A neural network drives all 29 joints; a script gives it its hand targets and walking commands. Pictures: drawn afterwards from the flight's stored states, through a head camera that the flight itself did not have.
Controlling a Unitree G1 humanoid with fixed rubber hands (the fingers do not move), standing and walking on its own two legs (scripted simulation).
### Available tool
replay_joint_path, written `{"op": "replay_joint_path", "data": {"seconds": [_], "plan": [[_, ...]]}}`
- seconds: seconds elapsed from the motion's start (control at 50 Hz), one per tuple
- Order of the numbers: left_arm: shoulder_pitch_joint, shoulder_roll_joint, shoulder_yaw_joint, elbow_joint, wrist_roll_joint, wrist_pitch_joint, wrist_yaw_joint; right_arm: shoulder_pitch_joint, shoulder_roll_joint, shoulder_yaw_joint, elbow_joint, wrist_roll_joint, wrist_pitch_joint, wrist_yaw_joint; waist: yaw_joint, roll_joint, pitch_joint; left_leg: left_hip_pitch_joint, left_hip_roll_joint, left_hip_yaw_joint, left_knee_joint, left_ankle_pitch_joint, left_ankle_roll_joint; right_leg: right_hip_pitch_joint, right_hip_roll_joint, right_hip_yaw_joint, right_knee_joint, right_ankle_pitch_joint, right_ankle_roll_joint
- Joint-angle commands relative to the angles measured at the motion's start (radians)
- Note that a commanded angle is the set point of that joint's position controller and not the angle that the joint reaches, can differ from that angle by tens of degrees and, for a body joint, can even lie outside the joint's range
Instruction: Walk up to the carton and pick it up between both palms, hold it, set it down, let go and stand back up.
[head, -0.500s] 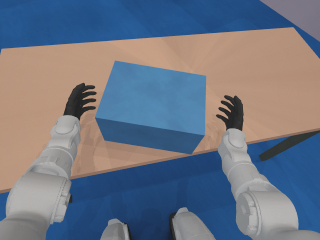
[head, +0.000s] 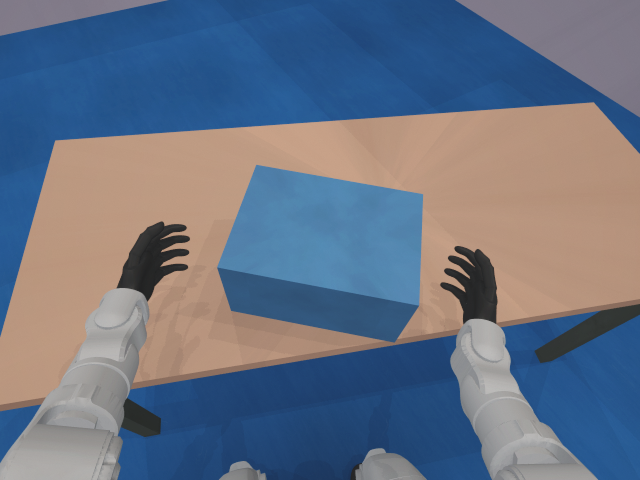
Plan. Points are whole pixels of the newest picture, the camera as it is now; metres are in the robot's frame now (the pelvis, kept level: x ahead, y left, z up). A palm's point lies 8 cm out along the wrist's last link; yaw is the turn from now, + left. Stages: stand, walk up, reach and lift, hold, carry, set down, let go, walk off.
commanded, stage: set down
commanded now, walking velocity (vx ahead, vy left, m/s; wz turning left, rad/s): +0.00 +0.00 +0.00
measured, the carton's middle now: (325, 253) +0.43 -0.06 -0.06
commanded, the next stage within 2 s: none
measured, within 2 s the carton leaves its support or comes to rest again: neither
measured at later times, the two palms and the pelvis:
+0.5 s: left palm (128, 317) +0.34 +0.21 -0.02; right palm (478, 335) +0.26 -0.24 -0.02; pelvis +0.01 -0.01 +0.01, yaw +0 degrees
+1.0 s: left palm (96, 357) +0.29 +0.24 -0.01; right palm (476, 361) +0.22 -0.21 -0.01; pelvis +0.01 +0.00 +0.02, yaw +0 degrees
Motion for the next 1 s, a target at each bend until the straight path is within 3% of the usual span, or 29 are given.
{"op": "replay_joint_path", "data": {"seconds": [0.0, 0.06, 0.08, 0.1, 0.14, 0.18, 0.2, 0.22, 0.28, 0.3, 0.32, 0.36, 0.38, 0.42, 0.44, 0.48, 0.5, 0.54, 0.56, 0.66, 0.7, 0.72, 0.74, 0.76, 0.78, 0.86, 0.88, 0.9, 0.98], "plan": [[-0.302, 0.172, 0.036, -0.211, -0.001, -0.049, -0.017, -0.234, -0.155, -0.031, -0.195, -0.019, -0.068, -0.021, -0.024, 0.114, -0.484, 0.592, -0.053, -0.076, -0.091, 0.318, -0.104, 0.040, 0.077, -0.037, -0.132, 0.260, -0.059], [-0.202, 0.183, 0.081, -0.253, 0.025, -0.039, -0.022, -0.147, -0.148, -0.036, -0.206, -0.042, -0.108, -0.031, -0.003, 0.099, -0.450, 0.606, -0.050, -0.070, -0.087, 0.386, -0.123, 0.073, 0.078, -0.030, -0.139, 0.305, -0.055], [-0.371, 0.174, 0.045, -0.240, -0.032, -0.053, -0.015, -0.318, -0.162, -0.042, -0.259, -0.033, -0.092, -0.025, -0.019, 0.071, -0.463, 0.531, -0.052, -0.057, -0.090, 0.297, -0.110, 0.053, 0.079, -0.040, -0.140, 0.225, -0.048], [-0.277, 0.183, 0.068, -0.221, -0.007, -0.057, -0.023, -0.224, -0.127, -0.028, -0.260, -0.042, -0.094, -0.026, -0.013, 0.038, -0.433, 0.519, -0.059, -0.054, -0.108, 0.255, -0.086, 0.091, 0.075, -0.032, -0.153, 0.225, -0.055], [-0.222, 0.221, 0.076, -0.246, -0.010, -0.067, -0.029, -0.160, -0.139, -0.027, -0.254, -0.043, -0.105, -0.037, -0.009, 0.096, -0.441, 0.535, -0.056, -0.054, -0.097, 0.276, -0.087, 0.071, 0.062, -0.022, -0.134, 0.258, -0.054], [-0.205, 0.203, 0.065, -0.265, -0.028, -0.066, -0.031, -0.143, -0.109, -0.009, -0.284, -0.051, -0.111, -0.029, -0.003, 0.060, -0.427, 0.489, -0.058, -0.060, -0.098, 0.249, -0.083, 0.114, 0.062, -0.009, -0.137, 0.274, -0.054], [-0.283, 0.206, 0.054, -0.219, -0.036, -0.068, -0.027, -0.230, -0.125, -0.026, -0.273, -0.046, -0.098, -0.025, 0.014, 0.081, -0.388, 0.428, -0.067, -0.053, -0.112, 0.166, -0.082, 0.062, 0.059, -0.017, -0.127, 0.191, -0.064], [-0.112, 0.209, 0.105, -0.247, -0.007, -0.066, -0.028, -0.058, -0.101, 0.021, -0.299, -0.036, -0.111, -0.026, 0.046, 0.050, -0.417, 0.493, -0.066, -0.049, -0.124, 0.237, -0.081, 0.156, 0.059, -0.021, -0.138, 0.264, -0.050], [-0.149, 0.229, 0.092, -0.315, -0.015, -0.075, -0.035, -0.079, -0.108, 0.023, -0.314, -0.032, -0.102, -0.041, 0.020, 0.046, -0.403, 0.500, -0.054, -0.057, -0.135, 0.184, -0.068, 0.154, 0.056, -0.001, -0.146, 0.231, -0.051], [-0.377, 0.224, 0.045, -0.308, -0.038, -0.074, -0.018, -0.287, -0.116, -0.025, -0.259, -0.055, -0.077, -0.031, -0.016, 0.105, -0.435, 0.423, -0.047, -0.065, -0.118, 0.109, -0.068, 0.058, 0.053, -0.008, -0.119, 0.153, -0.062], [-0.081, 0.229, 0.105, -0.339, -0.002, -0.066, -0.023, -0.009, -0.078, 0.018, -0.306, -0.033, -0.106, -0.038, 0.047, 0.089, -0.429, 0.496, -0.055, -0.056, -0.120, 0.193, -0.077, 0.152, 0.049, -0.002, -0.139, 0.241, -0.062], [-0.138, 0.209, 0.101, -0.392, 0.016, -0.060, -0.012, -0.072, -0.118, -0.032, -0.275, -0.038, -0.126, -0.028, 0.030, 0.185, -0.457, 0.542, -0.043, -0.058, -0.111, 0.258, -0.097, 0.091, 0.059, -0.006, -0.131, 0.244, -0.068], [-0.139, 0.194, 0.094, -0.374, 0.009, -0.058, -0.018, -0.041, -0.106, -0.025, -0.253, -0.042, -0.129, -0.034, 0.008, 0.131, -0.431, 0.555, -0.044, -0.058, -0.097, 0.294, -0.104, 0.088, 0.065, -0.008, -0.143, 0.280, -0.061], [-0.004, 0.212, 0.137, -0.279, 0.034, -0.046, -0.039, 0.071, -0.073, 0.058, -0.234, -0.021, -0.135, -0.036, 0.068, 0.082, -0.304, 0.527, -0.054, -0.040, -0.121, 0.251, -0.091, 0.153, 0.050, 0.000, -0.171, 0.255, -0.043], [0.000, 0.191, 0.127, -0.364, 0.048, -0.039, -0.044, 0.062, -0.079, 0.032, -0.290, -0.024, -0.152, -0.044, 0.040, 0.081, -0.355, 0.567, -0.056, -0.039, -0.126, 0.286, -0.089, 0.174, 0.062, -0.004, -0.185, 0.289, -0.037], [0.057, 0.203, 0.163, -0.430, 0.073, -0.043, -0.052, 0.115, -0.053, 0.028, -0.302, -0.043, -0.187, -0.060, 0.059, 0.092, -0.421, 0.554, -0.058, -0.037, -0.100, 0.352, -0.098, 0.198, 0.053, 0.009, -0.184, 0.375, -0.038], [0.031, 0.183, 0.158, -0.513, 0.095, -0.044, -0.037, 0.092, -0.068, 0.003, -0.274, -0.033, -0.204, -0.051, 0.062, 0.186, -0.420, 0.626, -0.049, -0.051, -0.099, 0.428, -0.129, 0.109, 0.071, -0.009, -0.187, 0.339, -0.052], [-0.047, 0.136, 0.112, -0.460, 0.076, -0.030, -0.032, -0.037, -0.089, -0.024, -0.295, -0.054, -0.220, -0.042, 0.038, 0.144, -0.363, 0.566, -0.044, -0.058, -0.105, 0.364, -0.124, 0.076, 0.080, -0.024, -0.184, 0.276, -0.063], [0.118, 0.142, 0.143, -0.472, 0.087, -0.029, -0.040, 0.132, -0.075, 0.000, -0.307, -0.052, -0.221, -0.044, 0.053, 0.121, -0.301, 0.641, -0.045, -0.054, -0.132, 0.381, -0.121, 0.134, 0.073, -0.021, -0.216, 0.291, -0.059], [0.169, 0.179, 0.156, -0.553, 0.083, -0.054, -0.036, 0.188, -0.056, -0.002, -0.322, -0.059, -0.228, -0.027, 0.082, 0.105, -0.308, 0.652, -0.043, -0.047, -0.159, 0.352, -0.109, 0.185, 0.074, -0.001, -0.229, 0.265, -0.065], [0.080, 0.170, 0.131, -0.568, 0.061, -0.053, -0.027, 0.106, -0.059, -0.033, -0.316, -0.081, -0.215, -0.041, 0.040, 0.135, -0.308, 0.613, -0.036, -0.042, -0.163, 0.295, -0.102, 0.203, 0.072, 0.001, -0.222, 0.251, -0.074], [0.173, 0.202, 0.139, -0.559, 0.049, -0.054, -0.031, 0.165, -0.060, -0.021, -0.380, -0.064, -0.216, -0.037, 0.078, 0.106, -0.292, 0.571, -0.048, -0.038, -0.179, 0.264, -0.106, 0.260, 0.061, 0.003, -0.223, 0.240, -0.064], [0.018, 0.176, 0.092, -0.573, 0.022, -0.049, -0.014, 0.016, -0.071, -0.054, -0.346, -0.081, -0.202, -0.034, 0.026, 0.143, -0.319, 0.572, -0.031, -0.047, -0.171, 0.254, -0.113, 0.183, 0.069, -0.004, -0.210, 0.218, -0.074], [0.093, 0.183, 0.083, -0.525, -0.004, -0.053, -0.019, 0.114, -0.056, -0.036, -0.365, -0.082, -0.185, -0.031, 0.043, 0.077, -0.247, 0.565, -0.042, -0.054, -0.199, 0.203, -0.096, 0.208, 0.065, -0.007, -0.219, 0.182, -0.067], [0.183, 0.189, 0.080, -0.561, -0.007, -0.056, -0.023, 0.187, -0.036, 0.026, -0.391, -0.050, -0.197, -0.029, 0.074, 0.098, -0.277, 0.576, -0.043, -0.040, -0.184, 0.236, -0.100, 0.214, 0.057, -0.003, -0.220, 0.207, -0.069], [0.264, 0.205, 0.104, -0.562, 0.009, -0.037, -0.037, 0.266, -0.039, 0.001, -0.365, -0.053, -0.194, -0.039, 0.056, 0.073, -0.222, 0.641, -0.047, -0.051, -0.184, 0.289, -0.106, 0.232, 0.063, -0.006, -0.226, 0.227, -0.071], [0.150, 0.188, 0.076, -0.557, 0.011, -0.030, -0.026, 0.161, -0.063, -0.004, -0.353, -0.037, -0.187, -0.033, 0.043, 0.129, -0.204, 0.615, -0.044, -0.050, -0.185, 0.284, -0.111, 0.203, 0.065, -0.001, -0.219, 0.194, -0.079], [0.215, 0.186, 0.096, -0.549, 0.010, -0.028, -0.036, 0.209, -0.048, 0.025, -0.359, -0.035, -0.174, -0.031, 0.075, 0.083, -0.184, 0.622, -0.043, -0.053, -0.212, 0.257, -0.102, 0.225, 0.067, -0.018, -0.235, 0.157, -0.082], [0.312, 0.194, 0.100, -0.640, 0.039, -0.014, -0.030, 0.294, -0.064, -0.008, -0.369, -0.038, -0.173, -0.025, 0.053, 0.163, -0.138, 0.708, -0.044, -0.049, -0.212, 0.394, -0.139, 0.265, 0.071, -0.009, -0.269, 0.186, -0.084]]}}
